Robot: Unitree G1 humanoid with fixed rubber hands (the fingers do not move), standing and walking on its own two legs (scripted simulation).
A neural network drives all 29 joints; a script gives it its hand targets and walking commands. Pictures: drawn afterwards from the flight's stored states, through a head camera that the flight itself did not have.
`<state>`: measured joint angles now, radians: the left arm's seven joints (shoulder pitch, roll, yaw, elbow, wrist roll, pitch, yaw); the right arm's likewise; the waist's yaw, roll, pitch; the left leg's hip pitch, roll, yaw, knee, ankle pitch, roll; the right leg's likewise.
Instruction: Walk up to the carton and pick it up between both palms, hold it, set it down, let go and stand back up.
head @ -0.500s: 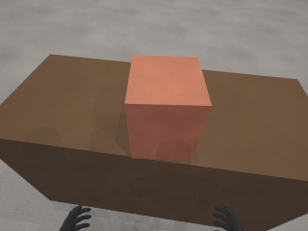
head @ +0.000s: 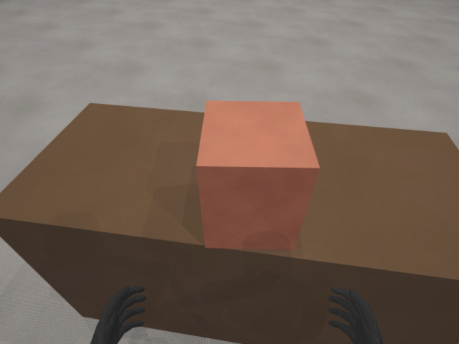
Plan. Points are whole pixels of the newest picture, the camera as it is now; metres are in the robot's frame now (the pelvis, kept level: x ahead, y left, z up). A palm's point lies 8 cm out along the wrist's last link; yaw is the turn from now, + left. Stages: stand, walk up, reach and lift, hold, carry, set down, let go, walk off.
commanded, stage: reach and lift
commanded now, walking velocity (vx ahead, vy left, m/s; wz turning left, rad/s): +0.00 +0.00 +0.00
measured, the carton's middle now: (251, 176) +0.46 +0.00 +0.05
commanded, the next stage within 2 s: none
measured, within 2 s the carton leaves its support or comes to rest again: neither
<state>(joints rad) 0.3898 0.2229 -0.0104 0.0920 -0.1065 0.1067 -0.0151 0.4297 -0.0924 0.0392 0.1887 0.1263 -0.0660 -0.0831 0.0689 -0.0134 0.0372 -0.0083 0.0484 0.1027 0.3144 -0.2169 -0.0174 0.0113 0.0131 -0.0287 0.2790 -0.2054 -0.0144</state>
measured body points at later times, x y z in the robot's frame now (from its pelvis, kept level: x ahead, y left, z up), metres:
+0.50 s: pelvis -0.01 +0.00 +0.00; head -0.02 +0.01 +0.45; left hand +0.21 +0.22 +0.02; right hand +0.23 -0.18 +0.02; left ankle -0.02 +0.12 -0.75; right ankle -0.03 -0.11 -0.75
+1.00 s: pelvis -0.02 +0.00 +0.00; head +0.00 +0.01 +0.45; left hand +0.29 +0.22 +0.08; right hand +0.31 -0.18 +0.07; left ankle -0.02 +0.12 -0.75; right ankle -0.03 -0.11 -0.75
